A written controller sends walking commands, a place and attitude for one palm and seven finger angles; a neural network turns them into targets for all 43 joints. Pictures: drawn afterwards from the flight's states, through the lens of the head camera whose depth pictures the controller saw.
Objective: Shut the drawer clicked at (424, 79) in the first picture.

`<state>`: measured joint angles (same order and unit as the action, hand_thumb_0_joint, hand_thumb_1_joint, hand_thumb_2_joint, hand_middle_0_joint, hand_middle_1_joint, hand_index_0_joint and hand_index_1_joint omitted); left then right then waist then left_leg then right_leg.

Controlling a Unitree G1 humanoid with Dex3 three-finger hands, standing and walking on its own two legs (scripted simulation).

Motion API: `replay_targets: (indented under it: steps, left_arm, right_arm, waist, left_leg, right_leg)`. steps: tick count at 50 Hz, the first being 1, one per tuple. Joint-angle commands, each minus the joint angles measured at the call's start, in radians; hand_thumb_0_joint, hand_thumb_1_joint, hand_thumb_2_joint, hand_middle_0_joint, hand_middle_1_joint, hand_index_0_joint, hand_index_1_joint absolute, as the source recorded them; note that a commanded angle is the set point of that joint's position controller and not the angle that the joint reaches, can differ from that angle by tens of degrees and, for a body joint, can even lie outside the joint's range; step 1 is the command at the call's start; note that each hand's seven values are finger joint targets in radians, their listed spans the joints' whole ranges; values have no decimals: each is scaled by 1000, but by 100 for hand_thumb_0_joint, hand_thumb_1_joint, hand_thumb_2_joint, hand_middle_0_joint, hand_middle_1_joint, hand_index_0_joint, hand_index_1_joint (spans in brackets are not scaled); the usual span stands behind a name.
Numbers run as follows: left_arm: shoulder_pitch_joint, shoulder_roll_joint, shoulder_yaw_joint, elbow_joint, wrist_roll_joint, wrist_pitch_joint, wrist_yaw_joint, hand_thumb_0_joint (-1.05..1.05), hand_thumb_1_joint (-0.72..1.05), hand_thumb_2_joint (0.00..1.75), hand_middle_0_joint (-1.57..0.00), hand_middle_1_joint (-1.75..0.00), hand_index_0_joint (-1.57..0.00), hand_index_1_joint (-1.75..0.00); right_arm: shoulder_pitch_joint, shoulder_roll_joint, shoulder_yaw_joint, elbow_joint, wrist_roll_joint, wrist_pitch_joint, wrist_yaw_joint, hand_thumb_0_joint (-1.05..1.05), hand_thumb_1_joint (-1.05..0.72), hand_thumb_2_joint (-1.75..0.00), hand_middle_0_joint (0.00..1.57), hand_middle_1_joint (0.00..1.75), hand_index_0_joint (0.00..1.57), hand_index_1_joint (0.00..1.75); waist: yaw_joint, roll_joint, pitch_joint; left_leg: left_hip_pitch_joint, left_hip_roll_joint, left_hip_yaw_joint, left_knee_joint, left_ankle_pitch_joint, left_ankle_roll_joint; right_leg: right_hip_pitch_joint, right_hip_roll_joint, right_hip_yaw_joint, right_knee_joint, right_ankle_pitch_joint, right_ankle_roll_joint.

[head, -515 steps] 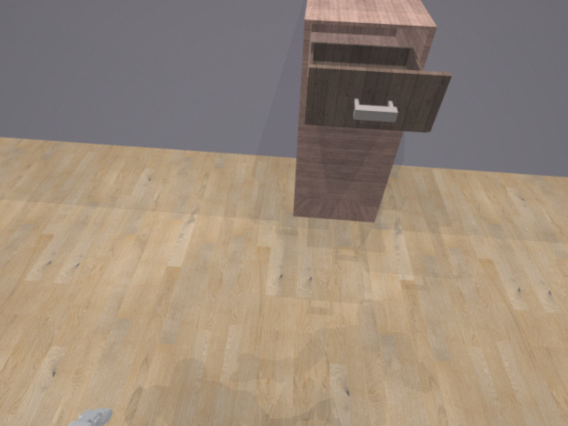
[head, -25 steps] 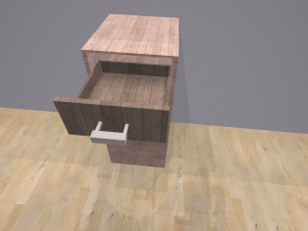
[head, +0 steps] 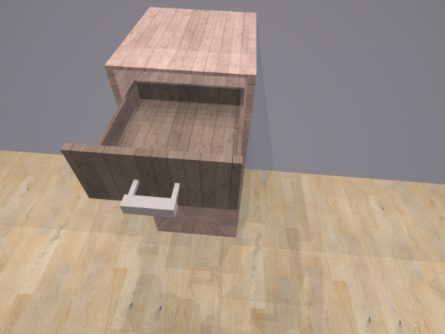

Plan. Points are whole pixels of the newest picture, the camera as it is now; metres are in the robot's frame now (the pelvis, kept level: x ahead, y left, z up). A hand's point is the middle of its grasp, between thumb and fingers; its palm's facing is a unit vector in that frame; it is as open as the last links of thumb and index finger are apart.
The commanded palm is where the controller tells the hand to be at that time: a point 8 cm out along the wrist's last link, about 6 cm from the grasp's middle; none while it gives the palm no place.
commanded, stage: shuffle to correct the standing spot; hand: left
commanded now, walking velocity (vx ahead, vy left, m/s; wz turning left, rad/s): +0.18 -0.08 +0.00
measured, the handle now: (152, 196) +0.36 +0.17 +0.03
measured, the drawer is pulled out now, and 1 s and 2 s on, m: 0.30 0.30 0.30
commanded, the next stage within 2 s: come to a stop and stand still in 0.14 s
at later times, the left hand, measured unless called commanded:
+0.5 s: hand out of the picture +0.07 +0.16 -0.18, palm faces +0.06 -0.98 -0.18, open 7.4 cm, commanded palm none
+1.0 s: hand out of the picture +0.11 +0.16 -0.18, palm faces +0.06 -0.98 -0.21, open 7.4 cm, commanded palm none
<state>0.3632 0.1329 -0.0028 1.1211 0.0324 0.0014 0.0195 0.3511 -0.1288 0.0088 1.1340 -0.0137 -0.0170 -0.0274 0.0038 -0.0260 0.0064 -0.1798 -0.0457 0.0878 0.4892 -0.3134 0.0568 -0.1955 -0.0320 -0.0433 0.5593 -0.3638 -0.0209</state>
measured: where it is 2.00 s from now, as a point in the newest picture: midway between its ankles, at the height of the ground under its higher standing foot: outside the picture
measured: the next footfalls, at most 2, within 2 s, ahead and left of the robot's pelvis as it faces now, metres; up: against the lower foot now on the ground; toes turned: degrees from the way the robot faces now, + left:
left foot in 0.30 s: +0.14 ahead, +0.09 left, +0.00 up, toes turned +6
right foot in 0.58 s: +0.07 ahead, -0.14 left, +0.00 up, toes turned -1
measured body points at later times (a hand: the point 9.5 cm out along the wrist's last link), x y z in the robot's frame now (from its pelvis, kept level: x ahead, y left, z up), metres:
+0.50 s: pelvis +0.08 -0.01 +0.00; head +0.11 +0.00 +0.45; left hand +0.07 +0.21 -0.16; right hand +0.14 -0.24 -0.15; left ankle +0.10 +0.09 -0.73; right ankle +0.06 -0.13 -0.71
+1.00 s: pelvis +0.06 -0.03 +0.00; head +0.08 -0.01 +0.45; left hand +0.11 +0.21 -0.16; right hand +0.09 -0.26 -0.15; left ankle +0.05 +0.07 -0.73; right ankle +0.08 -0.14 -0.72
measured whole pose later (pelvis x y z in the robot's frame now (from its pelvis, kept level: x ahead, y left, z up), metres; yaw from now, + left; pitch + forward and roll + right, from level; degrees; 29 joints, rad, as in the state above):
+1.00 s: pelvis +0.06 -0.03 +0.00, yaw +0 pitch -1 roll +2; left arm 0.22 0.20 0.05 0.98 0.02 0.06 0.04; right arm 0.25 -0.14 -0.02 1.02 -0.02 0.02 -0.02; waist 0.01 -0.07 0.04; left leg -0.21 -0.03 0.08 0.50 -0.28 0.04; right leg -0.35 -0.05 -0.03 0.71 -0.41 -0.01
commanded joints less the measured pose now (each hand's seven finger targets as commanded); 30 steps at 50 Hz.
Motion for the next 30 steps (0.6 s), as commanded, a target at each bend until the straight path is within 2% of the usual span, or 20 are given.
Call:
replay_targets:
  steps: [1,2,4,5,6,7,10,12,13,14,15,16,17,19,20,24,27,28,29,30]
  left_arm:
    - [112,74,16,-9,-9,-36,3,0,90,90,-20,-30,-20,-30]
    - [140,94,22,3,-9,-41,6,0,90,90,-20,-30,-20,-30]
    - [216,139,38,30,-11,-46,14,0,90,90,-20,-30,-20,-30]
    - [257,143,42,34,-8,-48,18,0,90,90,-20,-30,-20,-30]
    - [274,130,42,39,0,-53,23,0,90,90,-20,-30,-20,-30]
    - [275,123,42,36,5,-55,27,0,90,90,-20,-30,-20,-30]
    - [177,131,44,1,5,-52,26,0,90,90,-20,-30,-20,-30]
    - [92,127,40,-15,-7,-47,15,0,90,90,-20,-30,-20,-30]
    - [76,116,38,-14,-14,-45,10,0,90,90,-20,-30,-20,-30]
    - [89,91,33,-17,-18,-43,8,0,90,90,-20,-30,-20,-30]
    - [108,46,25,-39,-22,-39,10,0,90,90,-20,-30,-20,-30]
    - [87,72,28,-65,-23,-34,16,0,90,90,-20,-30,-20,-30]
    - [50,71,31,-75,-15,-22,23,0,90,90,-20,-30,-20,-30]
    - [46,36,25,-55,-15,-4,22,0,90,90,-20,-30,-20,-30]
    - [72,25,22,-51,-16,0,18,0,90,90,-20,-30,-20,-30]
    - [91,29,22,-58,-13,20,13,0,90,90,-20,-30,-20,-30]
    - [66,64,33,-96,-7,13,12,0,90,90,-20,-30,-20,-30]
    - [56,92,40,-110,-5,6,14,0,90,90,-20,-30,-20,-30]
    - [28,131,43,-129,-2,-2,15,0,90,90,-20,-30,-20,-30]
    - [0,176,48,-144,-2,-6,14,0,90,90,-20,-30,-20,-30]
  right_arm:
    - [18,-104,-20,-46,-1,-30,-7,0,-90,-90,20,30,20,30]
    - [9,-89,-18,-53,-1,-33,-7,0,-90,-90,20,30,20,30]
    - [-31,-54,-16,-76,-5,-34,-2,0,-90,-90,20,30,20,30]
    - [-80,-52,-18,-99,-7,-29,0,0,-90,-90,20,30,20,30]
    - [-133,-54,-21,-116,-6,-33,2,0,-90,-90,20,30,20,30]
    - [-161,-51,-24,-128,-4,-35,6,0,-90,-90,20,30,20,30]
    - [-170,-34,-28,-141,3,-34,20,0,-90,-90,20,30,20,30]
    - [-56,-22,-23,-97,-1,-34,17,0,-90,-90,20,30,20,30]
    - [30,-36,-25,-59,-5,-37,10,0,-90,-90,20,30,20,30]
    - [116,-96,-37,-28,-9,-42,-1,0,-90,-90,20,30,20,30]
    - [182,-194,-52,-23,-14,-46,-9,0,-90,-90,20,30,20,30]
    - [181,-218,-48,-40,-9,-31,-15,0,-90,-90,20,30,20,30]
    - [99,-203,-42,-61,-8,-23,-16,0,-90,-90,20,30,20,30]
    - [-60,-140,-16,-100,-6,-25,-22,0,-90,-90,20,30,20,30]
    - [-103,-129,-12,-113,-6,-27,-22,0,-90,-90,20,30,20,30]
    - [-120,-165,-39,-129,-3,-7,-22,0,-90,-90,20,30,20,30]
    - [-125,-176,-56,-147,-2,4,-16,0,-90,-90,20,30,20,30]
    - [-128,-163,-58,-153,-1,10,-12,0,-90,-90,20,30,20,30]
    - [-120,-138,-58,-161,1,17,-6,0,-90,-90,20,30,20,30]
    - [-93,-105,-54,-165,2,24,1,0,-90,-90,20,30,20,30]
  waist:
    - [19,11,88]
    - [24,-57,70]
    - [45,-186,71]
    - [72,-194,87]
    - [84,-149,117]
    - [83,-97,130]
    - [38,-34,92]
    - [-40,-65,75]
    - [-72,-41,51]
    - [-96,47,-5]
    - [-101,281,-74]
    - [-87,258,-80]
    - [-65,177,3]
    - [-1,169,108]
    - [23,165,122]
    - [25,130,5]
    - [32,98,-17]
    - [33,64,-17]
    - [20,-35,-10]
    - [2,-105,-14]
  left_leg:
    - [-111,149,-139,-54,92,46]
    - [-157,107,-75,35,113,27]
    - [-325,42,30,232,-88,-11]
    - [-417,46,26,340,-225,-15]
    - [-491,60,2,438,-271,-14]
    - [-524,78,-22,479,-282,-9]
    - [-393,93,-27,314,-195,-9]
    - [-88,42,52,123,31,-17]
    - [62,29,57,46,126,-18]
    - [213,122,-61,-2,245,10]
    - [255,398,-396,-85,470,131]
    - [230,503,-501,-148,669,228]
    - [87,493,-427,-155,653,244]
    - [-147,405,-294,-175,670,177]
    - [-178,370,-244,-173,686,162]
    - [-92,311,-161,-127,559,128]
    - [-89,274,-137,-57,497,81]
    - [-108,232,-116,-17,380,41]
    - [-130,150,-67,44,217,-10]
    - [-142,87,-19,87,51,-47]
  right_leg:
    - [20,-61,83,-83,157,-61]
    - [85,-96,135,-104,251,-78]
    - [212,-229,289,-175,460,-154]
    - [258,-276,345,-206,564,-209]
    - [275,-306,374,-209,676,-246]
    - [276,-312,361,-209,714,-261]
    - [191,-248,246,-193,624,-217]
    - [-26,-150,135,-146,478,-147]
    - [-95,-104,92,-51,453,-115]
    - [-173,-57,59,125,404,-72]
    - [-280,34,-32,380,-11,-8]
    - [-311,42,17,528,-266,-8]
    - [-284,6,52,555,-272,-11]
    - [-183,-45,58,460,-193,9]
    - [-139,-48,44,383,-160,17]
    - [-67,-13,-22,160,17,38]
    - [-23,-6,-20,13,168,35]
    - [-15,-32,42,-45,260,25]
    - [-41,-101,153,-88,372,-8]
    - [-48,-206,235,-134,468,-62]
